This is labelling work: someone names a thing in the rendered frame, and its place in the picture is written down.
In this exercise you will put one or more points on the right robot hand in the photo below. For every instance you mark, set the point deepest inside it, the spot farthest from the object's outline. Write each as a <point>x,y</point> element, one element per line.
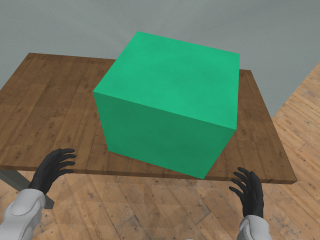
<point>252,196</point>

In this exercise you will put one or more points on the table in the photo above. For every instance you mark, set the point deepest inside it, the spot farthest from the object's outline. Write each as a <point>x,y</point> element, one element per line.
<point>48,104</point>

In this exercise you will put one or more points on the left robot hand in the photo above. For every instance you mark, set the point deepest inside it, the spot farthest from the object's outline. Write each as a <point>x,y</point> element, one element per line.
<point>48,171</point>

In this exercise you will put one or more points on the carton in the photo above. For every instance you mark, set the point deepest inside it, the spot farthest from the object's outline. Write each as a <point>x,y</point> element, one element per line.
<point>170,103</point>

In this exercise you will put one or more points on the robot right forearm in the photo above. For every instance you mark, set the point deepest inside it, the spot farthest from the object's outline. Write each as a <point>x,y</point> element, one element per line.
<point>253,227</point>

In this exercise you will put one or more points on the robot left forearm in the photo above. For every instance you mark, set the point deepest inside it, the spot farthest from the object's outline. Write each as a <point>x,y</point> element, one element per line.
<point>21,216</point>

